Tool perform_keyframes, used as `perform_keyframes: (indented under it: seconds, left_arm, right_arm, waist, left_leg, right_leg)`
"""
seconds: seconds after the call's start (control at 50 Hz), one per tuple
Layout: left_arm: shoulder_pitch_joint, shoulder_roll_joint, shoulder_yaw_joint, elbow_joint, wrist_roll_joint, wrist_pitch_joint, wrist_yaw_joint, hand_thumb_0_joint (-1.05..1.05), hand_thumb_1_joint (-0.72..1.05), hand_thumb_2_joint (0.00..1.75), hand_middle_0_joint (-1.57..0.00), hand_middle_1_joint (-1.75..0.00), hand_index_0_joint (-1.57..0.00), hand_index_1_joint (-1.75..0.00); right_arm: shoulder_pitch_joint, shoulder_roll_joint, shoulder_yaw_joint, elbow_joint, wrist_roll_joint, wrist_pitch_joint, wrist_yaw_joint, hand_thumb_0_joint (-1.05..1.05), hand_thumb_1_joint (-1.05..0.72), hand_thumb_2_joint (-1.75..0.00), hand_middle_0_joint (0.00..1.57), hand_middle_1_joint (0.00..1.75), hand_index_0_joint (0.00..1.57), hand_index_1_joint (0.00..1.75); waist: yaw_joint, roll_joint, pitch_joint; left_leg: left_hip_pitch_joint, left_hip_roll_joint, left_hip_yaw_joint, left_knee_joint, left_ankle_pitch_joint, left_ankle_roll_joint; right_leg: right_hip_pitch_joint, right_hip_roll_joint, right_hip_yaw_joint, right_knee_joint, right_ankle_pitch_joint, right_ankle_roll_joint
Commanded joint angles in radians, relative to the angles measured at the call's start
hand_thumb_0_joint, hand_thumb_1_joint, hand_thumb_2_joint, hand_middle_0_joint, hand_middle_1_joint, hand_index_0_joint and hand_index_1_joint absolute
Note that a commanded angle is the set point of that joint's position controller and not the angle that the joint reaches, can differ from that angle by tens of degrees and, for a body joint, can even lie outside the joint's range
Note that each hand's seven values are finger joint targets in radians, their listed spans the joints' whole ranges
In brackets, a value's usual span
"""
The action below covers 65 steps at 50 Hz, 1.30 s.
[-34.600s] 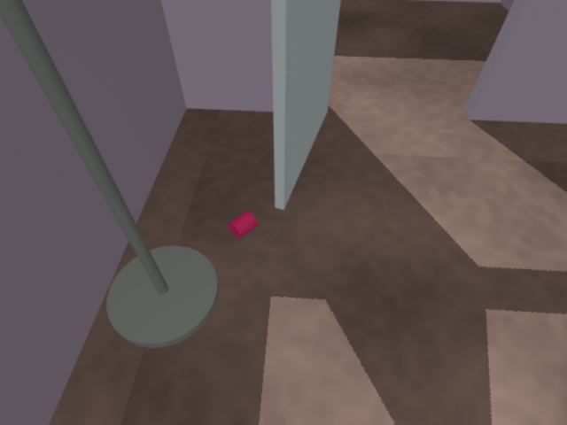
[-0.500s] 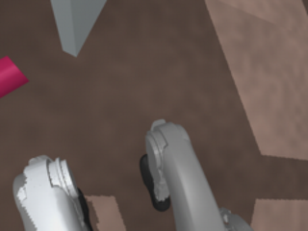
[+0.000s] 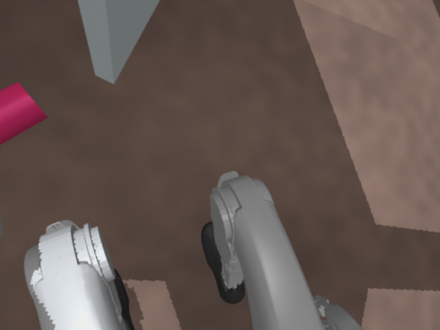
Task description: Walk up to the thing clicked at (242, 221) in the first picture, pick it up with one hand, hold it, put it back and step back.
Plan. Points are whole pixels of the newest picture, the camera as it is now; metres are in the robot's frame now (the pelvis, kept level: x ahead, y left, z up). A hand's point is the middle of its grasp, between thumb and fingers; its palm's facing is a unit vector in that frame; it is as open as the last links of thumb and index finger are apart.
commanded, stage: rise first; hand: left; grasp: from above
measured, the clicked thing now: (9, 113) +0.55 +0.27 -0.28
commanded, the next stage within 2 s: approach in 0.12 s
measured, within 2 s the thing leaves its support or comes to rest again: neither
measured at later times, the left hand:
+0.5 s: hand out of the picture +0.53 +0.28 -0.15, palm faces -0.32 -0.23 -0.92, open 13.6 cm
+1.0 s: hand out of the picture +0.52 +0.27 -0.17, palm faces -0.39 -0.23 -0.89, open 13.9 cm
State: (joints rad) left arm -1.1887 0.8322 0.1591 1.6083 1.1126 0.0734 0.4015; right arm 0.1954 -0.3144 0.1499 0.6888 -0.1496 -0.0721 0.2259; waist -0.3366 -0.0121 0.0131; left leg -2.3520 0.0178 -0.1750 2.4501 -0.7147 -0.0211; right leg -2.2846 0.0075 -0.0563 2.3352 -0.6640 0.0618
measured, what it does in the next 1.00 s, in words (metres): stands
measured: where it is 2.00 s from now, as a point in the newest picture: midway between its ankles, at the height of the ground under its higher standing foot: (176, 299)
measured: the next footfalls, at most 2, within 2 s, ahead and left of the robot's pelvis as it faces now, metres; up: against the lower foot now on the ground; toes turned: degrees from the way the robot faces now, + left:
none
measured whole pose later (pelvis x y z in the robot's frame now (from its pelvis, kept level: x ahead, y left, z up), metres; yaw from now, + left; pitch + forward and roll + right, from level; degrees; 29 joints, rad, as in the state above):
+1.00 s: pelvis -0.01 -0.01 +0.00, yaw +0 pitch +32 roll -8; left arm -1.28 0.83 0.10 1.67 1.08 0.11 0.38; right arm 0.20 -0.31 0.20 0.69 -0.17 -0.10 0.19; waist -0.39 -0.03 0.07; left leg -2.34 0.02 -0.18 2.45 -0.69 -0.03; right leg -2.29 0.02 -0.06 2.34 -0.62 0.05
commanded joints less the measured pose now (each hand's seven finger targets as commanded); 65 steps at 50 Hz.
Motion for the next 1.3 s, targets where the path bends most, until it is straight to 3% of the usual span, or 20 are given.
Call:
perform_keyframes:
  seconds: [0.0,0.04,0.08,0.2,0.22,0.26,0.4,0.46,0.54,0.6,0.62,0.66,0.76,0.82,0.88,0.94,1.0,1.06,1.16,1.28]
  left_arm:
    - [-0.349,0.235,-0.004,-0.161,0.001,-0.003,0.045,0.0,-0.4,0.85,-0.23,-0.93,-0.24,-0.92]
    - [-0.346,0.197,-0.022,-0.141,0.003,-0.002,0.042,0.0,-0.4,0.85,-0.23,-0.92,-0.23,-0.92]
    - [-0.352,0.211,-0.018,-0.127,0.009,-0.003,0.04,0.0,-0.39,0.84,-0.23,-0.93,-0.24,-0.92]
    - [-0.349,0.23,-0.007,-0.131,0.006,-0.004,0.059,0.0,-0.43,0.89,-0.26,-0.88,-0.23,-0.92]
    - [-0.347,0.226,-0.009,-0.121,0.006,-0.003,0.061,0.0,-0.43,0.87,-0.2,-0.94,-0.2,-0.94]
    - [-0.384,0.211,-0.012,-0.137,0.004,0.0,0.065,0.0,-0.45,0.87,-0.14,-1.01,-0.16,-0.98]
    - [-0.57,0.087,-0.104,-0.117,-0.011,0.013,0.072,0.0,-0.49,0.92,-0.11,-1.04,-0.13,-1.01]
    - [-0.607,0.118,-0.098,-0.099,0.008,0.04,0.082,0.0,-0.5,0.92,-0.1,-1.05,-0.12,-1.03]
    - [-0.517,0.184,-0.07,-0.042,0.039,0.1,0.071,0.0,-0.51,0.92,-0.07,-1.09,-0.11,-1.05]
    - [-0.478,0.202,-0.065,-0.072,0.03,0.135,0.045,0.0,-0.53,0.94,-0.08,-1.09,-0.1,-1.06]
    - [-0.462,0.219,-0.057,-0.081,0.023,0.144,0.041,0.0,-0.53,0.93,-0.07,-1.1,-0.1,-1.06]
    - [-0.382,0.197,-0.063,-0.055,0.003,0.159,0.026,0.0,-0.52,0.92,-0.06,-1.11,-0.1,-1.07]
    - [-0.394,0.161,-0.072,-0.091,-0.072,0.136,0.003,0.0,-0.52,0.92,-0.05,-1.11,-0.1,-1.06]
    - [-0.461,0.173,-0.066,-0.13,-0.076,0.087,0.002,0.0,-0.52,0.91,-0.05,-1.11,-0.1,-1.06]
    - [-0.531,0.173,-0.084,-0.13,-0.037,0.038,0.01,0.0,-0.51,0.91,-0.05,-1.11,-0.1,-1.06]
    - [-0.53,0.207,-0.084,-0.12,0.0,0.011,0.034,0.0,-0.5,0.89,-0.05,-1.13,-0.11,-1.07]
    - [-0.607,0.23,-0.066,-0.224,0.023,0.011,0.067,0.0,-0.51,0.92,-0.06,-1.11,-0.11,-1.07]
    - [-0.542,0.209,-0.071,-0.136,0.031,0.046,0.084,0.0,-0.53,0.93,-0.05,-1.07,-0.08,-1.05]
    - [-0.422,0.106,-0.102,0.018,-0.021,0.123,0.054,0.0,-0.51,0.91,-0.04,-1.07,-0.08,-1.03]
    - [-0.432,0.148,-0.107,-0.021,-0.05,0.123,0.017,0.0,-0.46,0.87,-0.04,-1.1,-0.1,-1.03]
  right_arm:
    - [0.243,-0.269,-0.082,0.021,0.003,0.005,-0.014,0.0,-0.9,-0.9,0.2,0.3,0.2,0.3]
    - [0.239,-0.266,-0.082,0.022,-0.003,0.0,-0.015,0.0,-0.9,-0.9,0.2,0.3,0.2,0.3]
    - [0.242,-0.273,-0.082,0.026,-0.004,-0.003,-0.017,0.0,-0.9,-0.9,0.2,0.3,0.2,0.3]
    - [0.226,-0.264,-0.076,0.021,-0.005,-0.011,-0.02,0.0,-0.9,-0.9,0.2,0.3,0.2,0.3]
    - [0.224,-0.261,-0.076,0.023,-0.005,-0.011,-0.02,0.0,-0.89,-0.89,0.2,0.3,0.2,0.3]
    - [0.239,-0.268,-0.078,0.026,-0.003,-0.012,-0.02,0.0,-0.89,-0.89,0.2,0.3,0.2,0.3]
    - [0.274,-0.273,-0.08,0.07,-0.021,-0.032,-0.025,0.0,-0.89,-0.89,0.2,0.3,0.2,0.3]
    - [0.276,-0.282,-0.07,0.067,-0.021,-0.036,-0.026,0.0,-0.89,-0.89,0.2,0.3,0.2,0.3]
    - [0.26,-0.287,-0.05,0.035,-0.012,-0.022,-0.02,0.0,-0.89,-0.89,0.2,0.3,0.2,0.3]
    - [0.245,-0.288,-0.04,0.005,-0.002,-0.01,-0.02,0.0,-0.89,-0.89,0.2,0.3,0.2,0.3]
    - [0.246,-0.287,-0.037,0.001,0.002,-0.007,-0.022,0.0,-0.89,-0.89,0.2,0.3,0.2,0.3]
    - [0.242,-0.279,-0.038,-0.014,0.009,0.002,-0.025,0.0,-0.89,-0.89,0.2,0.3,0.2,0.3]
    - [0.268,-0.261,-0.037,-0.01,0.007,0.003,-0.029,0.0,-0.89,-0.89,0.2,0.3,0.2,0.3]
    - [0.274,-0.263,-0.033,0.008,-0.004,-0.007,-0.034,0.0,-0.89,-0.89,0.2,0.3,0.2,0.3]
    - [0.264,-0.266,-0.033,0.021,-0.012,-0.016,-0.042,0.0,-0.89,-0.89,0.2,0.3,0.2,0.3]
    - [0.243,-0.266,-0.034,0.02,-0.019,-0.026,-0.052,0.0,-0.89,-0.89,0.2,0.3,0.2,0.3]
    - [0.249,-0.276,-0.036,0.02,-0.017,-0.03,-0.056,0.0,-0.89,-0.89,0.2,0.3,0.2,0.3]
    - [0.255,-0.283,-0.038,0.018,-0.01,-0.028,-0.051,0.0,-0.89,-0.9,0.2,0.3,0.2,0.3]
    - [0.272,-0.291,-0.034,0.026,-0.013,-0.028,-0.041,0.0,-0.88,-0.89,0.2,0.3,0.2,0.3]
    - [0.263,-0.295,-0.005,0.008,-0.016,-0.03,-0.041,0.0,-0.88,-0.89,0.2,0.3,0.2,0.3]
  waist:
    - [-0.015,0.384,-0.705]
    - [-0.033,0.376,-0.68]
    - [-0.04,0.352,-0.662]
    - [-0.011,0.381,-0.703]
    - [-0.014,0.38,-0.704]
    - [-0.027,0.382,-0.708]
    - [-0.121,0.385,-0.653]
    - [-0.112,0.439,-0.691]
    - [-0.064,0.483,-0.73]
    - [-0.056,0.459,-0.736]
    - [-0.037,0.441,-0.755]
    - [-0.03,0.385,-0.746]
    - [-0.074,0.261,-0.672]
    - [-0.103,0.283,-0.644]
    - [-0.126,0.337,-0.628]
    - [-0.109,0.388,-0.601]
    - [-0.096,0.482,-0.72]
    - [-0.085,0.469,-0.722]
    - [-0.111,0.382,-0.595]
    - [-0.117,0.338,-0.579]
  left_leg:
    - [0.492,-0.003,0.11,-0.261,0.234,0.039]
    - [0.487,0.0,0.112,-0.251,0.217,0.04]
    - [0.472,-0.002,0.109,-0.252,0.205,0.043]
    - [0.486,-0.001,0.113,-0.259,0.197,0.04]
    - [0.476,-0.003,0.116,-0.257,0.195,0.041]
    - [0.481,-0.001,0.112,-0.258,0.212,0.04]
    - [0.483,0.004,0.102,-0.25,0.18,0.034]
    - [0.532,0.009,0.097,-0.249,0.228,0.026]
    - [0.555,0.005,0.107,-0.257,0.303,0.024]
    - [0.52,0.003,0.115,-0.267,0.304,0.035]
    - [0.498,0.004,0.119,-0.263,0.307,0.039]
    - [0.461,0.004,0.122,-0.26,0.306,0.048]
    - [0.35,0.009,0.113,-0.242,0.254,0.065]
    - [0.352,0.004,0.102,-0.238,0.209,0.057]
    - [0.4,0.004,0.094,-0.231,0.147,0.046]
    - [0.429,0.001,0.101,-0.25,0.086,0.036]
    - [0.529,0.004,0.105,-0.258,0.137,0.028]
    - [0.508,0.009,0.107,-0.257,0.177,0.031]
    - [0.446,0.008,0.09,-0.255,0.254,0.033]
    - [0.425,0.01,0.076,-0.245,0.279,0.04]
  right_leg:
    - [0.39,0.041,-0.131,-0.202,0.248,-0.09]
    - [0.379,0.042,-0.13,-0.205,0.237,-0.088]
    - [0.37,0.042,-0.131,-0.207,0.224,-0.087]
    - [0.38,0.045,-0.13,-0.208,0.215,-0.091]
    - [0.388,0.046,-0.127,-0.208,0.215,-0.09]
    - [0.382,0.043,-0.131,-0.205,0.23,-0.09]
    - [0.354,0.049,-0.135,-0.221,0.223,-0.089]
    - [0.35,0.047,-0.141,-0.204,0.262,-0.093]
    - [0.387,0.045,-0.134,-0.184,0.311,-0.099]
    - [0.432,0.049,-0.124,-0.198,0.314,-0.095]
    - [0.451,0.049,-0.121,-0.201,0.32,-0.091]
    - [0.479,0.055,-0.115,-0.212,0.328,-0.084]
    - [0.532,0.063,-0.106,-0.246,0.298,-0.066]
    - [0.479,0.059,-0.112,-0.23,0.24,-0.072]
    - [0.426,0.06,-0.123,-0.224,0.173,-0.081]
    - [0.401,0.062,-0.12,-0.228,0.105,-0.09]
    - [0.399,0.053,-0.135,-0.217,0.172,-0.095]
    - [0.386,0.054,-0.139,-0.212,0.218,-0.095]
    - [0.354,0.05,-0.151,-0.198,0.271,-0.093]
    - [0.418,0.048,-0.143,-0.191,0.291,-0.085]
